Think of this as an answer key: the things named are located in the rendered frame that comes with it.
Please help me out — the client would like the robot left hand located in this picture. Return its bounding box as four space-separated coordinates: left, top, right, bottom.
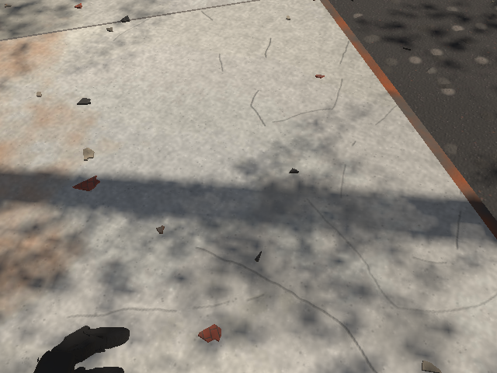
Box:
34 326 130 373

